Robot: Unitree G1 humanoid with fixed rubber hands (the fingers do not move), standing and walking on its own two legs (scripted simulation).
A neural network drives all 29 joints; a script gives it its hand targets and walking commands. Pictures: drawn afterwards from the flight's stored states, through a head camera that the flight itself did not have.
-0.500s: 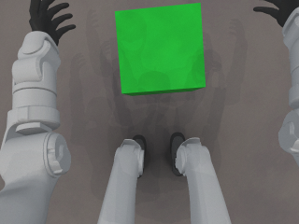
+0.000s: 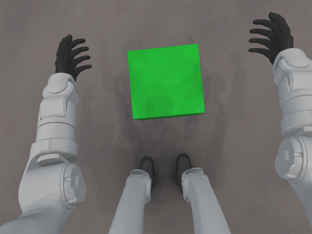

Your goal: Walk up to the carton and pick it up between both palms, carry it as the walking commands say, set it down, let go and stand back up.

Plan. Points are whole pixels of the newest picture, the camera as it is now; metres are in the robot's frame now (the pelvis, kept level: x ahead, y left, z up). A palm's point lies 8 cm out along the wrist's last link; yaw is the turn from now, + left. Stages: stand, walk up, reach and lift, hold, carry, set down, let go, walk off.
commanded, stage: let go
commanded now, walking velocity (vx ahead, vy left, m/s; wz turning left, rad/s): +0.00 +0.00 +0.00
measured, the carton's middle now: (165, 87) +0.53 +0.00 -0.55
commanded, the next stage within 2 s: stand in 1.26 s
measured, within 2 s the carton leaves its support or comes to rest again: neither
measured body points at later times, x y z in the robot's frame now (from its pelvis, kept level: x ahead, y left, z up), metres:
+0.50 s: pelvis +0.05 +0.01 +0.07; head +0.18 +0.01 +0.50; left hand +0.31 +0.24 -0.02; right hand +0.33 -0.23 -0.02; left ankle +0.05 +0.10 -0.64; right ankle +0.06 -0.09 -0.64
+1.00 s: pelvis +0.06 +0.01 +0.10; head +0.08 +0.01 +0.54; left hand +0.24 +0.23 +0.02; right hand +0.23 -0.23 +0.02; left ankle +0.05 +0.10 -0.64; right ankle +0.06 -0.09 -0.64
